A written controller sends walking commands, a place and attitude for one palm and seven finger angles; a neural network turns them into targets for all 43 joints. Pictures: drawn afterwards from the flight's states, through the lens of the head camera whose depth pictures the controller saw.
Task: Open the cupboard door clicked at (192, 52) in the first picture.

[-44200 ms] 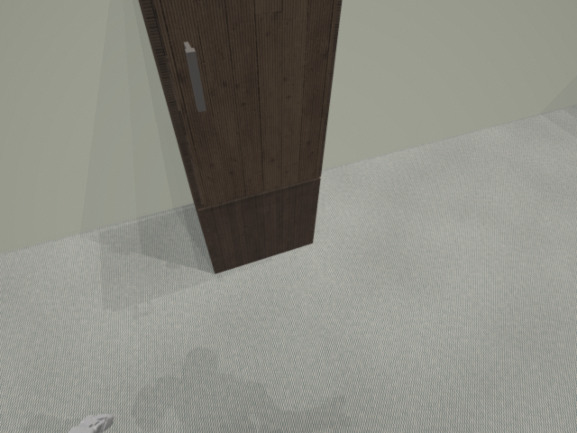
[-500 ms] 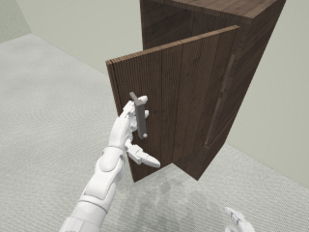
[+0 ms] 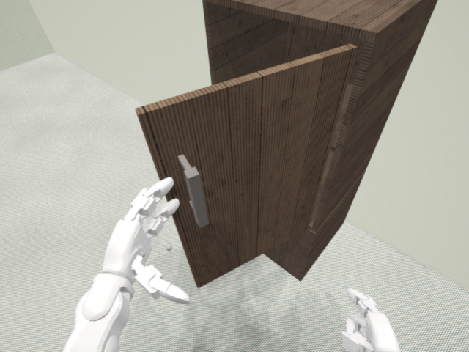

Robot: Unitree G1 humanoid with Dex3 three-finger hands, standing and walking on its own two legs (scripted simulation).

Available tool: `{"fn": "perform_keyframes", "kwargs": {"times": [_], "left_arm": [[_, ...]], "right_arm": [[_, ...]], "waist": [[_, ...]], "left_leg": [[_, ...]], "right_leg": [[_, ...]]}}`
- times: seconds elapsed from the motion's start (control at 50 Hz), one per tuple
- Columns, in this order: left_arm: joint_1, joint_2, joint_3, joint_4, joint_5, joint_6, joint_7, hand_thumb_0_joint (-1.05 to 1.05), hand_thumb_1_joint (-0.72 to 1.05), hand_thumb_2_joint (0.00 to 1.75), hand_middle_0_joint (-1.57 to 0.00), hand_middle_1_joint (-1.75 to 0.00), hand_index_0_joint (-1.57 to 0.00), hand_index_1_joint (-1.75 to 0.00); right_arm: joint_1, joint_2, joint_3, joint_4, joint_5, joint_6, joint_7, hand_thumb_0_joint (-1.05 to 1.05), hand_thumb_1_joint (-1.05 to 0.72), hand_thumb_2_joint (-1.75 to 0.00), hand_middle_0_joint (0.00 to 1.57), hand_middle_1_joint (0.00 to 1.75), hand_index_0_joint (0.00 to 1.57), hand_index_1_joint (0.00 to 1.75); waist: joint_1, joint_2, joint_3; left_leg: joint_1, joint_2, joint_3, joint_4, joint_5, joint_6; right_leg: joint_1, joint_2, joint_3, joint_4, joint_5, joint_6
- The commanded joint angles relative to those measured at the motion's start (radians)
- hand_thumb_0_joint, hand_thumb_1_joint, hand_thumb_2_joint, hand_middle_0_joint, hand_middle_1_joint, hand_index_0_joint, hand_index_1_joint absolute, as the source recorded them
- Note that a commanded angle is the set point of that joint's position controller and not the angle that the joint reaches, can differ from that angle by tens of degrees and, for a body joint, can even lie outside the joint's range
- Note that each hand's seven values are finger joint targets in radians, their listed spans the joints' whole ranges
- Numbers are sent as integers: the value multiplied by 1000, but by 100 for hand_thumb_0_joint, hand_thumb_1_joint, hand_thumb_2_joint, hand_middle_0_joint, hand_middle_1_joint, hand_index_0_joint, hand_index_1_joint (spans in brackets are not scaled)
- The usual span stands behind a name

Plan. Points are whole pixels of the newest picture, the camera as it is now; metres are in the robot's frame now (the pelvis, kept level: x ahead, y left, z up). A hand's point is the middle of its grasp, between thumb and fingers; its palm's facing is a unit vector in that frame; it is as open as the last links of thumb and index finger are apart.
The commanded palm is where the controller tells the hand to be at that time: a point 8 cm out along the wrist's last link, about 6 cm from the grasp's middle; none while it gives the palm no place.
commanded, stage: slide the hand sideways off the handle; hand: left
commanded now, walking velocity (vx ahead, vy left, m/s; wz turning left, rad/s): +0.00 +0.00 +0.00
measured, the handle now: (193, 192) +0.36 +0.10 +0.10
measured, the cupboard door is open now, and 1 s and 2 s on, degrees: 70 70 70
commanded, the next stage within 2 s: draw the hand back to the body in 0.26 s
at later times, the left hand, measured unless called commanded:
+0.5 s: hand (134, 256) +0.23 +0.16 +0.10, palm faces -0.12 -0.99 -0.03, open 16.3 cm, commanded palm +0.21 +0.22 +0.11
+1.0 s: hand (68, 268) +0.20 +0.23 +0.13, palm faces +0.18 -0.96 -0.23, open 15.5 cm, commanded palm +0.16 +0.28 +0.15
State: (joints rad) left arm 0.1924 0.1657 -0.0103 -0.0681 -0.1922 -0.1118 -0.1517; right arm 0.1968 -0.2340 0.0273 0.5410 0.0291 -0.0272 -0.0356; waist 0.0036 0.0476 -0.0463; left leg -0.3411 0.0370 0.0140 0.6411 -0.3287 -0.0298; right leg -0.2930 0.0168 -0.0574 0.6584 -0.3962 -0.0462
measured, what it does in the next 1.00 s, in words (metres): stands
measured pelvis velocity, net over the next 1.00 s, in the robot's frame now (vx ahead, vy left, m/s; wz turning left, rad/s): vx -0.02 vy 0.03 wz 0.01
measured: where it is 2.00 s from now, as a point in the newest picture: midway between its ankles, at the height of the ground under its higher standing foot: outside the picture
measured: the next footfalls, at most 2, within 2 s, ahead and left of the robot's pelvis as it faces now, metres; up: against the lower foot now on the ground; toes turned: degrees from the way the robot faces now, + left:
none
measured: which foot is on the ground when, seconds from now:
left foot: down 0.00-1.00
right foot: down 0.00-1.00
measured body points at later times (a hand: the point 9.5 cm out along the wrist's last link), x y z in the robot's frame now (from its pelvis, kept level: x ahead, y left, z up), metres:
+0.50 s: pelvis -0.01 +0.01 +0.00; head -0.01 -0.01 +0.45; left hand +0.23 +0.22 +0.10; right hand +0.16 -0.22 -0.08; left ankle +0.00 +0.14 -0.72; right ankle -0.03 -0.08 -0.72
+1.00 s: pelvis -0.02 +0.03 +0.01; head -0.03 +0.02 +0.46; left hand +0.18 +0.28 +0.15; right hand +0.19 -0.18 -0.05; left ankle +0.00 +0.14 -0.72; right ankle -0.03 -0.08 -0.72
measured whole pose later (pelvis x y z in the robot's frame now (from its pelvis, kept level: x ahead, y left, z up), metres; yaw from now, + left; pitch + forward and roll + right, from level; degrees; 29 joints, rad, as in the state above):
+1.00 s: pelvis -0.02 +0.03 +0.01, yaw +0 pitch -3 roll -1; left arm 0.38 0.28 0.15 -0.34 -0.13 -0.04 -0.02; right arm 0.19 -0.23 0.06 0.59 0.02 -0.17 -0.09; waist 0.05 0.05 0.00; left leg -0.25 0.02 0.02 0.57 -0.28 0.01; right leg -0.17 0.00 -0.05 0.52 -0.31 -0.01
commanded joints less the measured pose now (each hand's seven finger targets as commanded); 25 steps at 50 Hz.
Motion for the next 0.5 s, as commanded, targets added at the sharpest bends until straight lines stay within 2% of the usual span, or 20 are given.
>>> {"fn": "perform_keyframes", "kwargs": {"times": [0.0,0.04,0.08,0.1,0.12,0.14,0.16,0.18,0.2,0.22,0.24,0.28,0.3,0.34,0.36,0.38,0.4,0.42,0.46,0.48], "left_arm": [[-155,117,117,-222,-35,-88,-32,0,-50,30,-15,-30,-15,-30],[-191,146,145,-213,-46,-97,-51,0,-50,30,-15,-30,-15,-30],[-151,164,165,-205,-59,-105,-76,0,-50,30,-15,-30,-15,-30],[-158,151,155,-196,-67,-105,-92,0,-50,30,-15,-30,-15,-30],[-165,169,172,-180,-74,-106,-103,0,-50,30,-15,-30,-15,-30],[-184,160,160,-183,-79,-108,-117,0,-50,30,-15,-30,-15,-30],[-186,163,162,-174,-86,-110,-129,0,-50,30,-15,-30,-15,-30],[-184,175,168,-164,-91,-109,-136,0,-50,30,-15,-30,-15,-30],[-193,187,186,-163,-96,-111,-143,0,-50,30,-15,-30,-15,-30],[-183,173,175,-167,-102,-110,-151,0,-50,30,-15,-30,-15,-30],[-194,164,166,-152,-106,-107,-157,0,-50,30,-15,-30,-15,-30],[-207,189,180,-139,-107,-108,-154,0,-50,30,-15,-30,-15,-30],[-224,182,179,-151,-105,-109,-152,0,-50,30,-15,-30,-15,-30],[-223,164,159,-150,-102,-109,-145,0,-50,30,-15,-30,-15,-30],[-203,187,186,-174,-101,-110,-138,0,-50,30,-15,-30,-15,-30],[-176,232,219,-177,-94,-109,-126,0,-50,30,-15,-30,-15,-30],[-163,202,202,-206,-93,-107,-124,0,-50,30,-15,-30,-15,-30],[-154,191,190,-226,-93,-104,-119,0,-50,30,-15,-30,-15,-30],[-123,196,199,-248,-94,-92,-110,0,-50,30,-15,-30,-15,-30],[-96,217,216,-251,-90,-85,-105,0,-50,30,-15,-30,-15,-30]], "right_arm": [[-80,-88,-31,-156,1,-67,-14,0,-90,-90,20,30,20,30],[-82,-95,-31,-147,1,-77,-21,0,-90,-90,20,30,20,30],[-78,-101,-33,-145,2,-87,-24,0,-90,-90,20,30,20,30],[-82,-98,-29,-147,3,-94,-26,0,-90,-90,20,30,20,30],[-79,-102,-30,-140,6,-97,-29,0,-90,-90,20,30,20,30],[-85,-104,-30,-141,7,-103,-33,0,-90,-90,20,30,20,30],[-82,-107,-31,-140,8,-110,-35,0,-90,-90,20,30,20,30],[-78,-113,-31,-136,7,-117,-37,0,-90,-90,20,30,20,30],[-81,-113,-33,-135,9,-122,-39,0,-90,-90,20,30,20,30],[-82,-112,-31,-139,9,-129,-40,0,-90,-90,20,30,20,30],[-82,-112,-30,-136,11,-135,-42,0,-90,-90,20,30,20,30],[-76,-122,-34,-130,11,-146,-44,0,-90,-90,20,30,20,30],[-81,-117,-34,-133,10,-151,-44,0,-90,-90,20,30,20,30],[-82,-115,-32,-134,15,-161,-42,0,-90,-90,20,30,20,30],[-82,-116,-34,-138,13,-166,-41,0,-90,-90,20,30,20,30],[-81,-122,-36,-134,13,-168,-41,0,-90,-90,20,30,20,30],[-93,-111,-33,-146,14,-171,-40,0,-90,-90,20,30,20,30],[-93,-108,-29,-147,16,-176,-38,0,-90,-90,20,30,20,30],[-90,-108,-27,-150,16,-182,-37,0,-90,-90,20,30,20,30],[-89,-114,-29,-147,15,-183,-37,0,-90,-90,20,30,20,30]], "waist": [[-4,-95,-170],[-9,-106,-159],[1,-90,-172],[-4,-85,-169],[-6,-87,-159],[-8,-73,-156],[-10,-84,-152],[-8,-95,-152],[-7,-80,-161],[-3,-71,-169],[-9,-78,-148],[-7,-114,-151],[-3,-94,-168],[-1,-62,-143],[15,-56,-174],[21,-78,-184],[28,-32,-191],[24,-21,-177],[28,-31,-162],[31,-49,-156]], "left_leg": [[79,-59,5,-19,244,56],[67,-60,-3,-13,226,57],[65,-62,0,-5,230,57],[60,-63,-4,-4,224,57],[53,-62,-6,-4,214,55],[55,-63,-7,-1,209,55],[50,-62,-10,-1,199,54],[44,-61,-13,3,196,55],[45,-62,-13,4,197,55],[47,-62,-14,3,198,54],[46,-60,-17,2,193,54],[36,-58,-19,7,182,55],[41,-60,-20,1,182,55],[49,-59,-23,-9,169,54],[59,-58,-23,-14,176,55],[61,-53,-22,-14,187,57],[70,-55,-18,-25,187,56],[79,-53,-19,-31,193,55],[84,-49,-22,-47,192,54],[79,-46,-21,-46,189,55]], "right_leg": [[45,-27,59,-99,570,69],[34,-30,69,-103,548,72],[46,-33,75,-101,554,73],[42,-37,79,-101,555,76],[33,-34,78,-105,524,75],[21,-34,80,-107,508,74],[15,-33,80,-110,483,74],[17,-35,86,-112,472,74],[17,-37,90,-112,472,75],[19,-36,84,-108,466,73],[1,-33,78,-111,452,72],[-1,-35,86,-115,421,73],[-1,-34,79,-110,406,69],[-28,-22,59,-111,342,55],[-13,-21,57,-108,340,52],[1,-20,58,-107,343,51],[3,-19,49,-103,334,46],[-1,-15,39,-102,338,44],[-3,-7,25,-103,328,41],[1,-6,25,-109,316,41]]}}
